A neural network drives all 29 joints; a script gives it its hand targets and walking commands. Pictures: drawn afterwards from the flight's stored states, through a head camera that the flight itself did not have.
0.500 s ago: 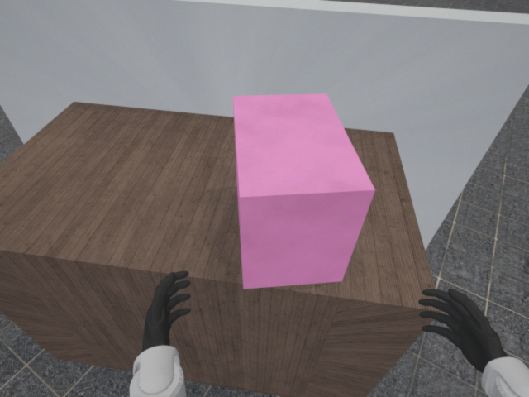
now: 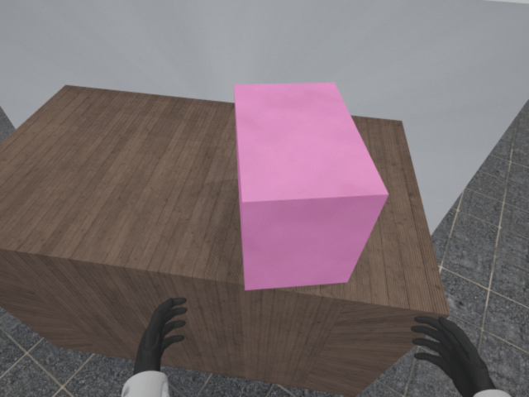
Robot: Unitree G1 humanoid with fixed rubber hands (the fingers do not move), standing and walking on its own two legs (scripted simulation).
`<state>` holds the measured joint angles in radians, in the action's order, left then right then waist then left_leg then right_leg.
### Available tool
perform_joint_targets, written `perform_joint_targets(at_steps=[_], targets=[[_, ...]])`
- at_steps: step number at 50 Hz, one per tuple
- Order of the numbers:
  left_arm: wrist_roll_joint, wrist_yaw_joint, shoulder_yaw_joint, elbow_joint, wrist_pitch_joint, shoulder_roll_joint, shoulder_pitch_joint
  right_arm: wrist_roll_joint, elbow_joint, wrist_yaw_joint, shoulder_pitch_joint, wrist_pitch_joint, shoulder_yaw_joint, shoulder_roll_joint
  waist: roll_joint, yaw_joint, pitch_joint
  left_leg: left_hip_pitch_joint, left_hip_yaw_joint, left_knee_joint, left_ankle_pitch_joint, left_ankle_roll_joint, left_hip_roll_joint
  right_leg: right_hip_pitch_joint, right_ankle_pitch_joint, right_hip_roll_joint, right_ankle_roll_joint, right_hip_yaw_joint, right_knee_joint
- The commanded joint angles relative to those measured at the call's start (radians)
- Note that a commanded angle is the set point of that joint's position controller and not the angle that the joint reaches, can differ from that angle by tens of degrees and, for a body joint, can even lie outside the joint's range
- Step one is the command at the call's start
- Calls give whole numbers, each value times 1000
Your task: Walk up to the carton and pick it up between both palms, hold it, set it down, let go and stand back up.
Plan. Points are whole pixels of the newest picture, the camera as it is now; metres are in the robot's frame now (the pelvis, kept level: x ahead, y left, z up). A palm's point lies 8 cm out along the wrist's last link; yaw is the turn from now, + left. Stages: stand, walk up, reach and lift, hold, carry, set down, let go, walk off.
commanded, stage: set down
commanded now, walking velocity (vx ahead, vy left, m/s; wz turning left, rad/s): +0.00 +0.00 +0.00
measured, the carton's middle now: (290, 183) +0.50 +0.03 +0.04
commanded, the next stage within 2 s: let go in 1.20 s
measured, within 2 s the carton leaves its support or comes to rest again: neither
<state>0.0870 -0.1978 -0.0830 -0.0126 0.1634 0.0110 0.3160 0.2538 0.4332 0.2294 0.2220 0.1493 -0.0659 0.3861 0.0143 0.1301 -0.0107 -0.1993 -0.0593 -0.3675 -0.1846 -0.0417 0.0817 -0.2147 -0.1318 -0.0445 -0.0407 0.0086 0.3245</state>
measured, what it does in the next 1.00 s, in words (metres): stands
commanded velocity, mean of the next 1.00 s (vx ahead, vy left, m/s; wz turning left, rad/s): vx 0.00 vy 0.00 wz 0.00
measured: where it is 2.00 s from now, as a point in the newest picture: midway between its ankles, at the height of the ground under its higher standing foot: outside the picture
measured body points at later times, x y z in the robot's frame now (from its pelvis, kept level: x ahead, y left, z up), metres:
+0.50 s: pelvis +0.00 +0.00 +0.00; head +0.02 +0.01 +0.45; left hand +0.17 +0.21 -0.04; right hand +0.22 -0.22 -0.04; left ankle +0.00 +0.14 -0.75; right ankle +0.02 -0.10 -0.75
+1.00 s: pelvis +0.01 +0.01 +0.00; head +0.04 +0.02 +0.45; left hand +0.16 +0.23 -0.06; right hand +0.21 -0.21 -0.07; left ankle +0.00 +0.14 -0.75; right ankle +0.02 -0.10 -0.75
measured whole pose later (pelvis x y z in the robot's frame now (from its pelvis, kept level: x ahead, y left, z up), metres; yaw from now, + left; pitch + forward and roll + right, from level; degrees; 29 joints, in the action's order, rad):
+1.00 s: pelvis +0.01 +0.01 +0.00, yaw +0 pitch +2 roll -1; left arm 0.04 -0.07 -0.06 0.24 0.16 0.17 0.28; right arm 0.07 0.55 0.05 0.23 0.17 -0.04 0.21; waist 0.01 0.13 -0.03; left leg -0.20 -0.06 -0.37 -0.20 -0.04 0.07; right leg -0.21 -0.14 -0.04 -0.03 0.01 0.32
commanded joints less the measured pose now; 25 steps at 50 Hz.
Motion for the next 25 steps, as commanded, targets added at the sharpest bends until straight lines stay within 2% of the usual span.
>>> perform_joint_targets(at_steps=[1,25], targets=[[-69,20,41,-82,-41,59,-8,-18,-96,-21,9,36,-37,136,117,-124,83,150,-9,71,116,43,-93,95,-13,35,8,-58,-92],[-115,85,72,37,-32,175,-47,-125,-49,-113,2,15,-7,2,64,-113,58,127,-13,60,76,40,-93,78,-110,62,13,-66,-87]])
